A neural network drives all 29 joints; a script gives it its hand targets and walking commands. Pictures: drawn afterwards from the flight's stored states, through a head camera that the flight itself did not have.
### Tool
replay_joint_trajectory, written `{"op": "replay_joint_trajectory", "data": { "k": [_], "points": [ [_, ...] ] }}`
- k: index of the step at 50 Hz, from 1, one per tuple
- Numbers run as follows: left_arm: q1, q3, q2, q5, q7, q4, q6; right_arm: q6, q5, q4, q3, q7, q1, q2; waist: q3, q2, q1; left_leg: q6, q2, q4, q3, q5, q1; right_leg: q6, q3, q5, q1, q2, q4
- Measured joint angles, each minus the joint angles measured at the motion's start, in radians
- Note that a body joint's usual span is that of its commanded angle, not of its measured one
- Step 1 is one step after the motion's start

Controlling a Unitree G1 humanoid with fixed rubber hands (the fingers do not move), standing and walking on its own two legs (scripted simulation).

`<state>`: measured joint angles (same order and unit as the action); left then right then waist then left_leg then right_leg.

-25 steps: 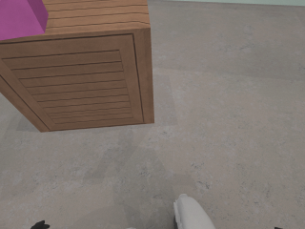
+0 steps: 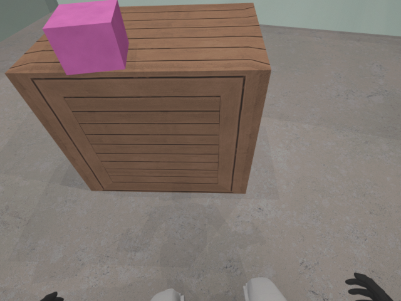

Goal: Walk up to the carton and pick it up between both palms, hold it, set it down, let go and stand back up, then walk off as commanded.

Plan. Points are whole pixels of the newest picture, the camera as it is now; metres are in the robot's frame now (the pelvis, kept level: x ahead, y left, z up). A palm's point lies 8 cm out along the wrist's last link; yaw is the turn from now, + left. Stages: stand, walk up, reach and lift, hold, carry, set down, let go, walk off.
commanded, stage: walk up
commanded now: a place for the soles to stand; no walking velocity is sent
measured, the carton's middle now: (92, 36) +0.89 +0.33 +0.12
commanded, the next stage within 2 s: none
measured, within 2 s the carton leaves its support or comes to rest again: neither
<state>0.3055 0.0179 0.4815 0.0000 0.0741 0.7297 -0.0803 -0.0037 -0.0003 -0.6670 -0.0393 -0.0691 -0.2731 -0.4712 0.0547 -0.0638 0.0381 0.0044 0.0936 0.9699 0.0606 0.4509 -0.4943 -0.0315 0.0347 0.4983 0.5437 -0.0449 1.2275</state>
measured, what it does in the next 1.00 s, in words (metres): walks ahead: right foot, then left foot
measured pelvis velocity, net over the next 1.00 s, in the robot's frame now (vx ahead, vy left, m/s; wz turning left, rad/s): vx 0.21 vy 0.19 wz -0.01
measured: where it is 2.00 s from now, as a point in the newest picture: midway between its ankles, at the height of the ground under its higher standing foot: (131, 272)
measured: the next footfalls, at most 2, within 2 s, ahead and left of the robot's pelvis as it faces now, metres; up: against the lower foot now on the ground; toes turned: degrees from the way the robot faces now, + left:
right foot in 0.20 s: +0.18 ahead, -0.10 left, +0.00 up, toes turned -3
left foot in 0.56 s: +0.23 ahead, +0.24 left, +0.00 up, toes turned +7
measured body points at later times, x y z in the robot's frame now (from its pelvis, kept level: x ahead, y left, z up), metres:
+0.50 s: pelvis +0.12 +0.08 +0.00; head +0.13 +0.05 +0.45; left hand +0.21 +0.44 -0.05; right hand +0.26 -0.23 -0.11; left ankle +0.16 +0.20 -0.65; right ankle +0.14 -0.09 -0.69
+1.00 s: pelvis +0.21 +0.19 -0.01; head +0.25 +0.16 +0.44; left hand +0.31 +0.54 -0.07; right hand +0.31 -0.14 -0.11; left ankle +0.21 +0.27 -0.65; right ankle +0.29 +0.06 -0.69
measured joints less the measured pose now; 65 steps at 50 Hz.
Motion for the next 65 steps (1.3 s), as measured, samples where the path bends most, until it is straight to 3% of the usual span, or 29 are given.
{"op": "replay_joint_trajectory", "data": {
  "k": [4, 9, 11, 13, 16, 25, 28, 29, 31, 33, 37, 40, 45, 48, 50, 57, 60, 62, 65],
  "points": [
    [0.001, 0.0, 0.0, 0.0, 0.0, 0.0, -0.007, 0.0, 0.0, 0.0, 0.001, 0.014, -0.039, 0.0, 0.016, 0.028, 0.025, 0.018, -0.029, -0.045, 0.043, 0.014, 0.055, 0.0, -0.01, -0.019, 0.096, 0.025, -0.014],
    [0.002, 0.0, 0.001, 0.0, 0.0, 0.0, -0.015, 0.004, 0.0, 0.0, 0.001, 0.013, -0.054, 0.001, 0.028, 0.028, 0.03, 0.034, -0.051, -0.044, 0.08, 0.065, 0.103, 0.0, -0.057, -0.101, 0.065, 0.025, -0.232],
    [0.004, 0.001, 0.003, 0.0, 0.002, 0.001, -0.03, 0.006, 0.0, 0.0, 0.001, 0.013, -0.046, 0.001, 0.035, 0.019, 0.025, 0.035, -0.046, 0.007, 0.076, 0.095, 0.106, 0.001, -0.066, -0.155, 0.003, 0.037, -0.323],
    [0.005, 0.001, 0.002, 0.0, 0.003, 0.002, -0.032, 0.015, 0.0, -0.001, 0.001, 0.013, -0.025, 0.004, 0.064, 0.001, 0.016, 0.035, -0.048, 0.11, 0.033, 0.099, 0.091, 0.001, -0.079, -0.144, -0.035, 0.045, -0.308],
    [0.006, 0.001, 0.002, 0.0, 0.011, 0.001, -0.026, 0.037, 0.0, 0.0, 0.001, 0.012, -0.001, 0.003, 0.059, -0.005, -0.002, 0.034, -0.056, 0.208, 0.006, 0.099, 0.035, 0.001, -0.079, -0.108, -0.079, 0.022, -0.313],
    [0.009, 0.001, 0.002, 0.0, 0.012, 0.001, -0.025, 0.046, 0.0, 0.0, 0.001, -0.015, 0.06, 0.0, 0.052, -0.061, -0.019, 0.034, -0.015, 0.207, -0.044, 0.099, -0.049, 0.001, -0.077, -0.02, -0.181, -0.056, -0.313],
    [0.009, 0.001, 0.007, 0.0, 0.013, 0.001, -0.019, 0.04, 0.0, 0.001, 0.0, -0.017, 0.059, -0.002, 0.012, -0.062, -0.018, 0.034, -0.008, 0.068, -0.046, 0.082, -0.034, 0.002, -0.067, 0.007, -0.167, -0.089, -0.296],
    [0.007, 0.001, 0.009, 0.0, 0.013, 0.002, -0.018, 0.028, 0.0, 0.001, 0.0, -0.015, 0.058, -0.003, 0.01, -0.059, -0.016, 0.015, -0.013, 0.044, -0.036, 0.022, -0.031, 0.002, -0.051, 0.007, -0.144, -0.101, -0.254],
    [0.007, 0.0, 0.003, 0.0, 0.013, 0.014, -0.006, 0.016, 0.0, 0.0, 0.0, -0.009, 0.051, 0.001, 0.016, -0.045, -0.013, 0.015, -0.023, 0.068, 0.0, 0.022, -0.027, 0.002, 0.008, 0.02, -0.071, -0.075, -0.104],
    [0.007, 0.0, 0.002, 0.0, 0.013, 0.016, -0.002, 0.014, 0.0, 0.0, -0.001, 0.004, 0.03, 0.001, 0.017, -0.042, -0.001, 0.025, -0.025, 0.049, 0.015, 0.038, -0.015, 0.002, 0.012, 0.017, 0.006, -0.019, 0.016],
    [0.008, 0.0, 0.003, 0.0, 0.013, 0.016, -0.007, 0.013, 0.0, 0.0, 0.0, 0.024, -0.007, 0.002, 0.047, -0.001, 0.013, 0.048, -0.048, -0.023, 0.064, 0.032, 0.044, 0.003, 0.011, -0.025, 0.1, 0.033, 0.035],
    [0.009, 0.0, 0.003, 0.0, 0.013, 0.015, -0.004, 0.013, 0.0, 0.0, 0.0, 0.025, -0.026, 0.002, 0.072, 0.015, 0.029, 0.069, -0.067, -0.031, 0.087, 0.05, 0.076, 0.003, -0.011, -0.033, 0.119, 0.035, -0.027],
    [0.01, 0.001, 0.009, 0.0, 0.018, 0.015, -0.016, 0.019, 0.0, 0.0, 0.0, 0.025, -0.026, 0.002, 0.096, 0.015, 0.027, 0.079, -0.079, 0.02, 0.114, 0.095, 0.099, 0.003, -0.056, -0.138, -0.002, 0.041, -0.31],
    [0.009, 0.003, 0.008, 0.0, 0.029, 0.016, -0.009, 0.044, 0.0, -0.001, 0.0, 0.025, 0.003, 0.002, 0.136, -0.016, 0.013, 0.06, -0.079, 0.199, 0.038, 0.095, 0.057, 0.005, -0.077, -0.124, -0.051, 0.05, -0.288],
    [0.009, 0.002, 0.008, 0.0, 0.039, 0.015, -0.008, 0.058, 0.0, 0.0, 0.0, 0.024, 0.018, 0.001, 0.127, -0.019, 0.001, 0.054, -0.08, 0.27, 0.01, 0.098, 0.014, 0.005, -0.077, -0.107, -0.075, 0.027, -0.288],
    [0.009, 0.002, 0.008, 0.0, 0.041, 0.015, -0.008, 0.06, 0.0, 0.0, 0.0, -0.006, 0.062, -0.002, 0.077, -0.044, -0.014, 0.054, -0.02, 0.254, -0.052, 0.098, -0.035, 0.005, -0.074, -0.057, -0.124, -0.046, -0.289],
    [0.009, 0.002, 0.009, 0.0, 0.041, 0.015, -0.003, 0.05, 0.0, 0.001, 0.0, -0.009, 0.049, -0.005, 0.017, -0.048, -0.012, 0.051, -0.009, 0.061, -0.054, 0.098, 0.003, 0.005, -0.056, -0.042, -0.079, -0.075, -0.262],
    [0.008, 0.003, 0.004, 0.0, 0.041, 0.025, 0.004, 0.036, 0.0, 0.0, 0.0, -0.008, 0.04, 0.002, 0.023, -0.028, -0.011, 0.031, -0.024, 0.084, -0.012, 0.095, 0.005, 0.005, 0.001, 0.005, -0.022, -0.061, -0.133],
    [0.008, 0.003, -0.007, 0.0, 0.041, 0.031, 0.0, 0.033, 0.0, 0.0, -0.001, 0.008, -0.001, 0.003, 0.023, -0.025, 0.011, 0.03, -0.031, 0.058, 0.024, 0.084, 0.03, 0.005, 0.012, 0.009, 0.071, 0.012, 0.048]
  ]
}}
